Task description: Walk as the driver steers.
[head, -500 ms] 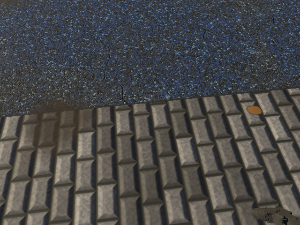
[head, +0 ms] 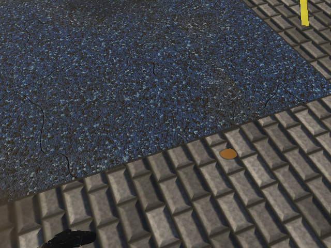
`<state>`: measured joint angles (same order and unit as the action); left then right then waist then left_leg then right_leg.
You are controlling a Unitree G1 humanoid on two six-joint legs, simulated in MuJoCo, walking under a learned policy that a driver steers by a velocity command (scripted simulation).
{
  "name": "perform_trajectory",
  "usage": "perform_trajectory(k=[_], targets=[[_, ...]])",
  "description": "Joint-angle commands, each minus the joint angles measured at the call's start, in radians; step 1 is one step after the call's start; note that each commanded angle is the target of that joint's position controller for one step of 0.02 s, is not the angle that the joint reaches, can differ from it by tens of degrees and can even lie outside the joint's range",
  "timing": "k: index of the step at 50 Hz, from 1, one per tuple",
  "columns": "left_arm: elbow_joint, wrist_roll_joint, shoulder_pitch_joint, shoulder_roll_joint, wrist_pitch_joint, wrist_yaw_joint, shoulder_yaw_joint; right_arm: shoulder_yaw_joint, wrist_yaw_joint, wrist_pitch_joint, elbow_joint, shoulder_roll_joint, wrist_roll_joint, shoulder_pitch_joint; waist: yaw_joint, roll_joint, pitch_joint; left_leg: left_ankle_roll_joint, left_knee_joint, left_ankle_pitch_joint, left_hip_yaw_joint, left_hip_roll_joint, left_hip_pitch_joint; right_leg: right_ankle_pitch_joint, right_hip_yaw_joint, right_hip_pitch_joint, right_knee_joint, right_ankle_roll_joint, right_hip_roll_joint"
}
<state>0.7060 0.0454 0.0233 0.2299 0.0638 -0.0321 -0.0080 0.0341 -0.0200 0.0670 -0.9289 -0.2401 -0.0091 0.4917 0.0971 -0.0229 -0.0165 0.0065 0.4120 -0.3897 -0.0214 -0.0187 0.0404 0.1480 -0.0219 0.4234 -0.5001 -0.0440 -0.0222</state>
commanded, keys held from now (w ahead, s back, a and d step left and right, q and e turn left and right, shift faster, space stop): w+q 0.68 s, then w+e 0.28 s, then e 0.04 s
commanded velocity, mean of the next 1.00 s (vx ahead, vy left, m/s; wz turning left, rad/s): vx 0.50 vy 0.00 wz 0.35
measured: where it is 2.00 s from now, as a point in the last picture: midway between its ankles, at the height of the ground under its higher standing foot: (111, 209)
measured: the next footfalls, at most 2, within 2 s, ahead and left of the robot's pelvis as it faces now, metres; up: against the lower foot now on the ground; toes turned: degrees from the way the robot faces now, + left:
left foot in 0.50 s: +0.37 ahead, +0.15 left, +0.00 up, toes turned +22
right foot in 1.08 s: +0.72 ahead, +0.13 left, +0.00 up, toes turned +17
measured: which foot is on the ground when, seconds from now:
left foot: down 0.00-0.00, up 0.02-0.48, down 0.50-1.00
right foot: down 0.00-0.52, up 0.54-1.00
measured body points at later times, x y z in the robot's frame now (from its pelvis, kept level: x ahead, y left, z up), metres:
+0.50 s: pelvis +0.24 +0.04 -0.01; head +0.27 +0.06 +0.44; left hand +0.14 +0.28 -0.15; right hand +0.51 -0.13 -0.10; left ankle +0.33 +0.14 -0.73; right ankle +0.10 -0.10 -0.73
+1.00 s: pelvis +0.49 +0.13 +0.00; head +0.52 +0.14 +0.45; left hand +0.56 +0.42 -0.11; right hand +0.58 -0.12 -0.13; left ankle +0.34 +0.14 -0.73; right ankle +0.69 +0.09 -0.70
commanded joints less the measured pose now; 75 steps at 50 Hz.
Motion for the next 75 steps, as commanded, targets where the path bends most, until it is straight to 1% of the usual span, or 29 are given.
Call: perform_trajectory(k=[1,2,3,4,6,14,20,23,25,26,27,28,30,32,34,42,48,50,52,53,54,55,56,57,58,59,64,71,75], targets=[[0.038,0.034,0.413,0.31,0.018,0.042,0.096,0.002,0.006,0.016,0.126,-0.016,0.029,-0.008,-0.209,-0.238,0.289,0.061,0.602,-0.077,-0.021,-0.024,0.542,0.18,0.522,-0.741,0.162,-0.139,-0.42],[0.043,0.001,0.409,0.277,0.003,0.044,0.097,0.029,0.018,-0.002,0.109,-0.12,0.008,-0.018,-0.215,-0.166,0.275,0.076,0.741,-0.147,0.049,-0.013,0.626,0.264,0.649,-0.652,0.225,-0.182,-0.439],[0.036,-0.007,0.329,0.193,0.002,0.042,0.074,0.039,0.015,-0.01,0.108,-0.134,0.001,-0.068,-0.176,-0.087,0.132,0.086,0.767,-0.068,0.086,0.039,0.652,0.283,0.51,-0.543,0.242,-0.161,-0.38],[0.034,-0.013,0.267,0.137,0.009,0.038,0.061,0.037,0.007,-0.013,0.108,-0.11,0.003,-0.097,-0.148,-0.077,0.055,0.08,0.738,0.006,0.08,0.07,0.636,0.193,0.384,-0.444,0.274,-0.138,-0.327],[0.044,-0.019,0.233,0.09,0.022,0.04,0.05,0.042,-0.006,-0.035,0.098,-0.095,-0.015,-0.1,-0.105,-0.105,0.0,0.057,0.701,0.067,0.07,0.097,0.578,0.036,0.22,-0.338,0.316,-0.095,-0.258],[0.115,-0.026,0.313,0.1,0.05,0.042,0.066,0.031,-0.044,-0.065,0.182,-0.042,-0.025,-0.317,-0.1,-0.06,-0.047,0.017,0.538,0.312,0.028,0.112,0.674,-0.216,-0.051,-0.348,0.359,-0.108,-0.231],[0.157,-0.024,0.374,0.156,0.036,0.049,0.085,0.017,-0.062,-0.062,0.252,-0.052,-0.032,-0.484,-0.135,-0.051,-0.083,0.077,0.263,0.316,-0.079,0.079,0.563,-0.327,-0.164,-0.422,0.317,-0.08,-0.256],[0.172,-0.021,0.385,0.197,0.014,0.056,0.094,0.03,-0.05,-0.062,0.25,-0.077,-0.037,-0.435,-0.103,-0.07,-0.028,0.137,0.217,0.164,-0.136,-0.006,0.443,-0.74,-0.218,-0.507,0.115,-0.06,-0.261],[0.168,-0.023,0.379,0.216,-0.006,0.056,0.097,0.058,-0.03,-0.046,0.176,-0.12,-0.044,-0.187,0.007,-0.027,0.12,0.193,0.115,0.155,-0.125,-0.081,0.132,-0.736,-0.251,-0.426,-0.272,-0.034,-0.235],[0.135,-0.016,0.395,0.17,-0.006,0.052,0.083,0.089,-0.011,-0.042,0.144,-0.214,-0.051,-0.049,0.048,0.085,0.229,0.242,0.081,0.025,0.13,0.103,-0.121,-0.356,-0.249,-0.201,-0.575,-0.001,-0.204],[0.054,-0.03,0.388,0.09,0.003,0.033,0.071,0.113,-0.003,-0.052,0.171,-0.326,-0.021,-0.107,-0.022,0.327,0.309,0.399,-0.079,0.005,0.719,0.355,-0.369,0.393,-0.145,0.229,-0.926,0.065,0.031],[0.03,-0.019,0.255,0.171,0.014,0.03,0.081,0.111,0.002,-0.065,0.181,-0.304,-0.005,-0.085,0.037,0.126,0.265,0.385,-0.146,0.102,0.713,0.353,-0.346,0.335,0.032,0.349,-0.954,0.058,-0.002],[0.037,-0.035,0.243,0.135,0.034,0.03,0.069,0.083,0.016,-0.058,0.16,-0.202,0.0,-0.169,-0.05,0.014,0.056,0.323,-0.138,0.368,0.457,0.285,-0.082,0.182,0.044,0.296,-0.797,0.044,-0.087],[0.05,-0.003,0.28,0.127,0.003,0.03,0.067,0.066,0.019,-0.041,0.169,-0.154,0.006,-0.236,-0.116,0.019,0.032,0.282,-0.159,0.496,0.332,0.197,0.069,0.175,0.055,0.165,-0.694,0.059,-0.111],[0.048,0.007,0.289,0.114,-0.027,0.023,0.067,0.064,0.012,-0.021,0.166,-0.155,0.011,-0.222,-0.131,0.028,0.042,0.287,-0.175,0.551,0.297,0.163,0.113,0.168,0.04,0.136,-0.641,0.077,-0.101],[0.007,-0.018,0.073,0.092,-0.035,0.003,0.056,0.047,0.008,0.01,0.099,-0.146,0.002,-0.084,-0.046,0.069,-0.029,0.184,-0.264,0.589,0.161,0.156,-0.019,-0.144,-0.001,0.261,-0.303,0.048,-0.103],[-0.031,-0.023,-0.043,0.086,-0.026,-0.015,0.05,0.034,0.032,0.014,0.051,-0.14,-0.02,-0.034,-0.019,0.065,-0.093,0.167,-0.264,0.68,0.07,0.213,-0.159,-0.118,-0.017,0.271,-0.142,-0.014,-0.03],[-0.016,-0.016,0.012,0.079,-0.02,-0.014,0.049,0.028,0.043,0.012,0.046,-0.141,-0.022,-0.072,-0.057,0.073,-0.08,0.137,-0.16,1.003,0.009,0.205,-0.159,-0.058,-0.063,0.152,-0.084,-0.044,0.027],[0.036,-0.01,0.184,0.11,-0.009,0.0,0.064,0.032,0.054,0.009,0.042,-0.168,-0.024,-0.097,-0.124,0.104,0.024,0.102,0.094,1.305,-0.015,0.186,-0.171,-0.013,-0.1,-0.034,-0.053,-0.078,0.106],[0.077,0.001,0.323,0.128,0.004,0.006,0.074,0.034,0.057,0.007,0.048,-0.183,-0.011,-0.122,-0.191,0.094,0.091,0.081,0.301,1.216,-0.041,0.161,-0.102,-0.128,-0.081,-0.205,0.047,-0.102,0.109],[0.101,0.016,0.452,0.204,0.011,0.016,0.096,0.027,0.059,0.016,0.085,-0.171,0.003,-0.14,-0.241,0.021,0.197,0.052,0.61,0.826,-0.077,0.103,0.109,-0.411,0.102,-0.461,0.025,-0.165,-0.06],[0.086,0.007,0.423,0.314,0.005,0.017,0.122,0.007,0.049,0.018,0.117,-0.066,0.031,-0.004,-0.136,-0.239,0.345,-0.005,1.029,-0.217,-0.063,-0.112,0.498,-1.03,0.577,-0.784,-0.037,-0.393,-0.41],[0.088,-0.062,0.434,0.269,-0.003,0.012,0.124,0.022,0.052,0.005,0.1,-0.145,-0.01,-0.06,-0.173,-0.02,0.41,0.003,1.063,-0.136,0.091,-0.055,0.509,-1.079,0.559,-0.739,-0.002,-0.392,-0.357],[0.071,-0.065,0.342,0.237,-0.01,0.018,0.115,0.017,0.048,0.006,0.128,-0.131,-0.002,-0.133,-0.148,-0.03,0.259,0.0,1.03,-0.055,0.1,-0.009,0.553,-0.969,0.442,-0.603,0.047,-0.359,-0.32],[0.062,-0.059,0.279,0.169,-0.021,0.02,0.098,0.014,0.045,0.007,0.136,-0.13,-0.011,-0.173,-0.127,0.032,0.139,-0.004,0.953,-0.016,0.087,0.027,0.56,-0.84,0.373,-0.464,0.104,-0.311,-0.258],[0.059,-0.06,0.254,0.143,-0.028,0.026,0.09,0.016,0.041,-0.007,0.144,-0.133,-0.023,-0.198,-0.106,0.042,0.08,-0.013,0.9,-0.002,0.084,0.045,0.545,-0.772,0.333,-0.373,0.14,-0.277,-0.21],[0.06,-0.039,0.248,0.196,-0.033,0.024,0.104,0.009,0.04,-0.074,0.161,-0.093,-0.027,-0.157,-0.055,-0.006,0.104,-0.06,0.72,0.053,0.053,0.039,0.437,-0.73,0.246,-0.188,0.173,-0.231,-0.117],[0.044,-0.037,0.295,0.21,-0.073,0.039,0.118,0.02,0.052,-0.101,0.219,-0.119,-0.02,-0.329,-0.122,-0.062,0.076,-0.078,0.555,0.119,0.092,0.051,0.549,-0.228,0.394,-0.242,0.195,-0.166,-0.093],[0.038,-0.027,0.314,0.214,-0.086,0.044,0.126,0.016,0.059,-0.094,0.24,-0.122,-0.009,-0.378,-0.145,-0.082,0.056,-0.065,0.452,0.061,0.112,0.025,0.547,-0.19,0.477,-0.295,0.164,-0.173,-0.098]])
